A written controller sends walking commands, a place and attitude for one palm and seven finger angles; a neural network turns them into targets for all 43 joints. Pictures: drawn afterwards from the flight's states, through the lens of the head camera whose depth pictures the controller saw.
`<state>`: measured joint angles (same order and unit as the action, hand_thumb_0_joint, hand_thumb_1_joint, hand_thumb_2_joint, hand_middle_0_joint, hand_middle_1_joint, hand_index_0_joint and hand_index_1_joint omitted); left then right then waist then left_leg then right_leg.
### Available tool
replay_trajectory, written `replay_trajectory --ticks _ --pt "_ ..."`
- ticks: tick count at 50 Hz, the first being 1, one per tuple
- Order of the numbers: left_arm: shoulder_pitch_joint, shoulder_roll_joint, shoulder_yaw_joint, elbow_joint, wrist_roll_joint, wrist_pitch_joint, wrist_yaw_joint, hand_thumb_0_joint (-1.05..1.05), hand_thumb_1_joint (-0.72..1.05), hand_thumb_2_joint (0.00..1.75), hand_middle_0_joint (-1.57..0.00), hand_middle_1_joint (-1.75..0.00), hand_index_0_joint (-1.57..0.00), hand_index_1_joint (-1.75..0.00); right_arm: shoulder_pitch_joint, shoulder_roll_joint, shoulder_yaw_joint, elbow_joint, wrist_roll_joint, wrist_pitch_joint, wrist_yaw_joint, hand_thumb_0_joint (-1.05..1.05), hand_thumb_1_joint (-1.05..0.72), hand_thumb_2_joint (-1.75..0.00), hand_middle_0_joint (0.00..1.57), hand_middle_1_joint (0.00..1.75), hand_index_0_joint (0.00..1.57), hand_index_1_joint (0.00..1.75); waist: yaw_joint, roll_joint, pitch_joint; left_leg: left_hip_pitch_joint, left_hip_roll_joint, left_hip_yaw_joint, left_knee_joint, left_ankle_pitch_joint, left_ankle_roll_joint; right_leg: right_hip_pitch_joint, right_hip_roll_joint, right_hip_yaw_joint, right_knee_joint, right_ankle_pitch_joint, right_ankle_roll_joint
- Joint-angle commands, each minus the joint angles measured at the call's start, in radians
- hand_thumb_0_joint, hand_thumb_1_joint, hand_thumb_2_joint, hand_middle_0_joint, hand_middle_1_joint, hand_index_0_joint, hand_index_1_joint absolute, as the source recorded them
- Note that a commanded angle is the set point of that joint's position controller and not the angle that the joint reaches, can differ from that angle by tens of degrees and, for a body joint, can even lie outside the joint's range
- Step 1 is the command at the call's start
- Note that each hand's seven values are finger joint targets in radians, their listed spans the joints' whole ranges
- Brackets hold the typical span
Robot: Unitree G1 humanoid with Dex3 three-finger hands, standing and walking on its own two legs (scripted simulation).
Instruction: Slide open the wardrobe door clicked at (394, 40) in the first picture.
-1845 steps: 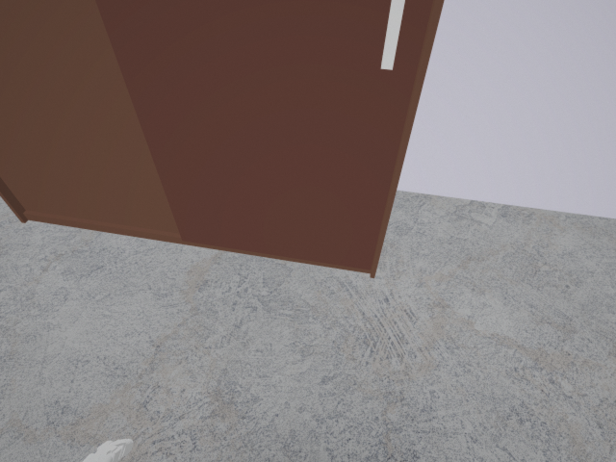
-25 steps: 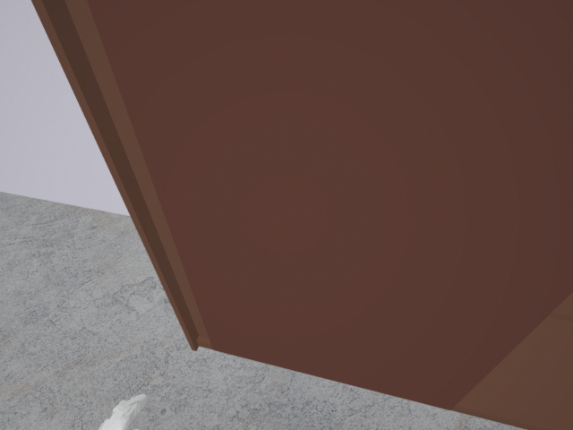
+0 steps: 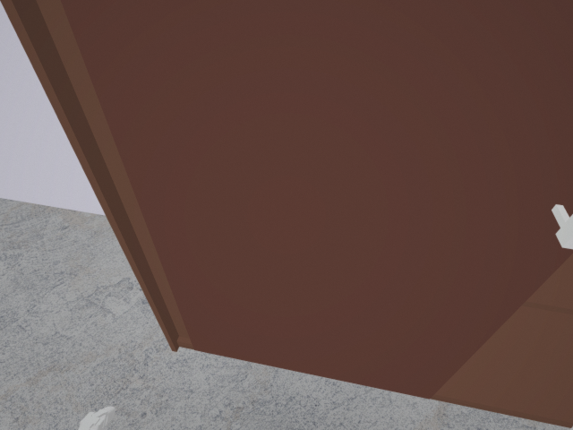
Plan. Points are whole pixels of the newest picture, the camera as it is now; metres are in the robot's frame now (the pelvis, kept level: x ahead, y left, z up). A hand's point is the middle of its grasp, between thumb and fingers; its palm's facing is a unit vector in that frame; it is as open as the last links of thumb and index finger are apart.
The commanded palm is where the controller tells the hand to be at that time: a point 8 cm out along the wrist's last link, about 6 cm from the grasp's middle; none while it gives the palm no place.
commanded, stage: stop walking and hold the door there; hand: right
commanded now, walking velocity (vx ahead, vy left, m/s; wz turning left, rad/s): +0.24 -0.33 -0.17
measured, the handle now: out of the picture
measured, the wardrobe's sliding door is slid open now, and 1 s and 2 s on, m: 0.69 0.69 0.69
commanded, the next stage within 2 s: loosen the grip on the handle in 1.20 s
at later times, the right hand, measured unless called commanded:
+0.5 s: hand out of the picture +0.37 -0.34 +0.22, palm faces +0.46 +0.87 -0.19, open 6.0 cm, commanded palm +0.33 -0.38 +0.19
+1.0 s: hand out of the picture +0.36 -0.34 +0.23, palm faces +0.36 +0.92 -0.14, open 5.9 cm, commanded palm +0.33 -0.40 +0.19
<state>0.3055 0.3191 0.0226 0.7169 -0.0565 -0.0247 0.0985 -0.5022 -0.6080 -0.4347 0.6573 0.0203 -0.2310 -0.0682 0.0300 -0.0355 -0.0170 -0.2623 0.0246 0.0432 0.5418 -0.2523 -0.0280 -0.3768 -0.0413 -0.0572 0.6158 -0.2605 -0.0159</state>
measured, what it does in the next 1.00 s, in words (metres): steps to the right: right foot, then left foot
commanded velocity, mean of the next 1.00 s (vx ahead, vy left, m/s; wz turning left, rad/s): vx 0.03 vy -0.01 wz -0.03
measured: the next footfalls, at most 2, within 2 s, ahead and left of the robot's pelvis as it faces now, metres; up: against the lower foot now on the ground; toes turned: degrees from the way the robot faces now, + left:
right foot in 0.18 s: +0.05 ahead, -0.19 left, +0.00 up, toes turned -2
left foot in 0.44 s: +0.01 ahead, +0.02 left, +0.00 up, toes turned +2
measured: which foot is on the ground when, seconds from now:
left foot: down 0.00-0.20, up 0.22-0.42, down 0.44-1.00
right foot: up 0.00-0.16, down 0.18-1.00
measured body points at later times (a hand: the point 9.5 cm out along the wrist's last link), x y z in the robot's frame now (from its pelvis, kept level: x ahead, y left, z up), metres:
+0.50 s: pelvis -0.02 -0.06 +0.00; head +0.01 -0.06 +0.45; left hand +0.14 +0.13 -0.12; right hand +0.34 -0.39 +0.23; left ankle -0.03 +0.02 -0.73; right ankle +0.04 -0.17 -0.73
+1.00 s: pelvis -0.05 -0.10 +0.01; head -0.05 -0.10 +0.45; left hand +0.07 +0.16 -0.10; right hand +0.34 -0.39 +0.24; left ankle -0.03 +0.02 -0.73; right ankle +0.01 -0.19 -0.73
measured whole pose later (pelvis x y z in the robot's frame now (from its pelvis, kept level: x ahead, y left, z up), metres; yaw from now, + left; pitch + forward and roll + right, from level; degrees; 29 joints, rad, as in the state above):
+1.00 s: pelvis -0.05 -0.10 +0.01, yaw +0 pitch -1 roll +2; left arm 0.24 0.25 -0.03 0.68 -0.05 -0.01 0.10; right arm -0.61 -0.46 -0.28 0.57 0.06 -0.20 -0.08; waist 0.04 -0.02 0.02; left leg -0.24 -0.02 0.05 0.48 -0.22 0.00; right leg -0.33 -0.04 -0.09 0.53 -0.19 -0.04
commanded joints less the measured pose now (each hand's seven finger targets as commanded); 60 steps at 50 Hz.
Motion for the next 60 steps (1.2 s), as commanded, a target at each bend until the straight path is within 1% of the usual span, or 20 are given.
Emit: replay_trajectory --ticks 1,4,7,9,10,11,12,13,15,21,23,25,26,28,31,33,36,43,49,60 --pt "-0.082 0.136 0.053 -0.116 0.013 -0.035 -0.002 0.0 0.9 0.9 -0.2 -0.3 -0.2 -0.3 -0.29 -0.342 -0.083 -0.097 -0.016 0.008 -0.03 0.0 -0.9 -0.9 0.45 1.4 0.45 1.4 -0.05 0.194 -0.063 0.06 0.391 -0.381 -0.28 -0.108 0.175 -0.114 0.006 0.093 0.216 -0.159 0.018" --pt "-0.094 0.128 0.049 -0.112 0.023 -0.046 -0.007 0.0 0.9 0.9 -0.2 -0.3 -0.2 -0.3 -0.304 -0.327 -0.099 -0.125 -0.016 0.001 -0.023 0.0 -0.9 -0.9 0.45 1.4 0.45 1.4 -0.048 0.274 -0.085 0.107 0.391 -0.235 -0.18 0.169 0.146 -0.09 -0.023 0.11 0.165 -0.18 0.014" --pt "-0.116 0.1 0.046 -0.096 0.024 -0.036 -0.006 0.0 0.9 0.9 -0.2 -0.3 -0.2 -0.3 -0.292 -0.265 -0.053 -0.166 -0.008 -0.01 -0.014 0.0 -0.9 -0.9 0.45 1.4 0.45 1.4 -0.019 0.238 -0.087 -0.012 0.312 -0.078 -0.065 0.228 0.059 0.148 0.025 0.01 -0.093 0.027 0.021" --pt "-0.145 0.101 0.048 -0.114 0.018 -0.033 -0.008 0.0 0.9 0.9 -0.2 -0.3 -0.2 -0.3 -0.318 -0.158 0.037 -0.267 0.004 -0.033 -0.005 0.0 -0.9 -0.9 0.45 1.4 0.45 1.4 -0.02 0.012 -0.094 -0.108 0.176 0.017 0.128 0.141 0.008 0.229 -0.065 0.073 -0.199 0.183 -0.017" --pt "-0.162 0.116 0.054 -0.135 0.009 -0.029 -0.008 0.0 0.9 0.9 -0.2 -0.3 -0.2 -0.3 -0.343 -0.118 0.08 -0.34 0.018 -0.048 0.001 0.0 -0.9 -0.9 0.45 1.4 0.45 1.4 -0.024 -0.213 -0.103 -0.153 0.074 0.071 0.291 -0.063 -0.027 0.243 -0.193 0.218 -0.206 0.367 -0.086" --pt "-0.127 0.093 0.047 -0.153 0.002 -0.025 -0.019 0.0 0.9 0.9 -0.2 -0.3 -0.2 -0.3 -0.313 -0.068 0.12 -0.346 0.016 -0.048 0.009 0.0 -0.9 -0.9 0.45 1.4 0.45 1.4 -0.033 -0.257 -0.14 -0.156 0.035 0.051 0.418 -0.328 -0.021 0.212 -0.246 0.254 -0.223 0.448 -0.146" --pt "-0.128 0.067 0.034 -0.166 0.012 -0.033 -0.026 0.0 0.9 0.9 -0.2 -0.3 -0.2 -0.3 -0.3 0.011 0.182 -0.381 0.009 -0.044 0.017 0.0 -0.9 -0.9 0.45 1.4 0.45 1.4 -0.022 -0.231 -0.14 -0.186 0.045 0.032 0.479 -0.358 -0.017 0.204 -0.275 0.309 -0.254 0.373 -0.178" --pt "-0.126 0.07 0.033 -0.157 0.011 -0.035 -0.019 0.0 0.9 0.9 -0.2 -0.3 -0.2 -0.3 -0.299 -0.03 0.136 -0.383 0.012 -0.032 0.005 0.0 -0.9 -0.9 0.45 1.4 0.45 1.4 -0.027 -0.106 -0.137 -0.166 0.048 0.006 0.49 -0.322 -0.015 0.16 -0.286 0.324 -0.25 0.335 -0.186" --pt "-0.125 0.075 0.038 -0.155 0.001 -0.046 -0.011 0.0 0.9 0.9 -0.2 -0.3 -0.2 -0.3 -0.336 0.024 0.19 -0.453 0.035 -0.012 0.0 0.0 -0.9 -0.9 0.45 1.4 0.45 1.4 -0.022 0.04 -0.177 -0.136 0.028 0.003 0.401 -0.211 -0.02 0.227 -0.264 0.274 -0.203 0.382 -0.168" --pt "-0.147 0.063 -0.01 -0.149 0.02 -0.051 -0.015 0.0 0.9 0.9 -0.2 -0.3 -0.2 -0.3 -0.351 -0.044 0.148 -0.421 0.018 0.034 -0.009 0.0 -0.9 -0.9 0.45 1.4 0.45 1.4 -0.041 -0.081 -0.216 0.1 0.015 -0.028 -0.079 -0.046 0.009 0.187 -0.21 0.195 -0.156 0.236 -0.09" --pt "-0.151 0.053 -0.015 -0.153 0.024 -0.051 -0.016 0.0 0.9 0.9 -0.2 -0.3 -0.2 -0.3 -0.387 -0.074 0.135 -0.411 0.015 0.042 -0.01 0.0 -0.9 -0.9 0.45 1.4 0.45 1.4 -0.021 0.035 -0.232 0.139 0.127 -0.169 -0.16 0.109 0.059 0.145 -0.135 0.112 -0.067 0.159 -0.027" --pt "-0.138 0.054 -0.007 -0.158 0.01 -0.054 -0.016 0.0 0.9 0.9 -0.2 -0.3 -0.2 -0.3 -0.374 -0.112 0.098 -0.395 0.031 0.059 -0.016 0.0 -0.9 -0.9 0.45 1.4 0.45 1.4 -0.028 0.257 -0.224 0.205 0.214 -0.253 -0.161 0.354 0.099 0.063 -0.038 0.047 0.037 0.035 0.019" --pt "-0.16 0.051 -0.013 -0.159 0.009 -0.059 -0.016 0.0 0.9 0.9 -0.2 -0.3 -0.2 -0.3 -0.374 -0.095 0.088 -0.355 0.034 0.06 -0.016 0.0 -0.9 -0.9 0.45 1.4 0.45 1.4 -0.041 0.264 -0.197 0.235 0.236 -0.253 -0.153 0.513 0.111 0.005 -0.016 0.056 0.088 -0.086 0.022" --pt "-0.156 0.046 -0.023 -0.146 0.01 -0.061 -0.011 0.0 0.9 0.9 -0.2 -0.3 -0.2 -0.3 -0.346 -0.107 0.062 -0.283 0.029 0.058 -0.013 0.0 -0.9 -0.9 0.45 1.4 0.45 1.4 -0.054 0.212 -0.177 0.258 0.243 -0.205 -0.128 0.549 0.107 -0.034 -0.013 0.075 0.063 -0.157 0.018" --pt "-0.142 0.057 -0.019 -0.13 0.017 -0.049 0.004 0.0 0.9 0.9 -0.2 -0.3 -0.2 -0.3 -0.314 -0.166 0.009 -0.278 0.023 0.056 -0.015 0.0 -0.9 -0.9 0.45 1.4 0.45 1.4 -0.048 0.102 -0.192 0.246 0.188 -0.122 -0.071 0.574 0.075 0.084 -0.013 0.035 -0.11 0.07 0.018" --pt "-0.148 0.067 -0.008 -0.137 0.012 -0.037 0.002 0.0 0.9 0.9 -0.2 -0.3 -0.2 -0.3 -0.319 -0.117 0.056 -0.294 0.027 0.05 -0.005 0.0 -0.9 -0.9 0.45 1.4 0.45 1.4 -0.05 0.044 -0.207 0.15 0.116 -0.071 -0.057 0.466 0.022 0.22 -0.081 0.069 -0.127 0.4 -0.001" --pt "-0.147 0.078 -0.011 -0.148 0.011 -0.023 -0.001 0.0 0.9 0.9 -0.2 -0.3 -0.2 -0.3 -0.298 -0.066 0.098 -0.281 0.031 0.035 0.003 0.0 -0.9 -0.9 0.45 1.4 0.45 1.4 -0.044 -0.058 -0.166 0.091 0.034 -0.043 -0.059 0.11 0.003 0.184 -0.177 0.207 -0.198 0.359 -0.053" --pt "-0.15 0.085 0.002 -0.159 0.018 -0.024 0.004 0.0 0.9 0.9 -0.2 -0.3 -0.2 -0.3 -0.331 -0.058 0.108 -0.258 0.028 0.017 -0.012 0.0 -0.9 -0.9 0.45 1.4 0.45 1.4 -0.047 -0.066 -0.152 0.104 0.032 -0.064 -0.083 -0.023 0.017 0.104 -0.177 0.194 -0.253 0.117 -0.044" --pt "-0.121 0.088 0.004 -0.148 0.019 -0.027 0.005 0.0 0.9 0.9 -0.2 -0.3 -0.2 -0.3 -0.388 -0.088 0.105 -0.155 0.025 0.015 -0.012 0.0 -0.9 -0.9 0.45 1.4 0.45 1.4 -0.032 0.058 -0.13 -0.01 0.095 -0.137 -0.217 -0.169 0.036 0.122 -0.102 0.119 -0.179 -0.072 -0.008" --pt "-0.095 0.095 0.004 -0.114 0.01 -0.028 0.014 0.0 0.9 0.9 -0.2 -0.3 -0.2 -0.3 -0.403 -0.075 0.132 -0.094 0.022 0.011 -0.001 0.0 -0.9 -0.9 0.45 1.4 0.45 1.4 -0.033 0.038 -0.138 0.002 0.064 -0.095 -0.161 -0.063 0.016 0.144 -0.129 0.142 -0.2 0.06 -0.028"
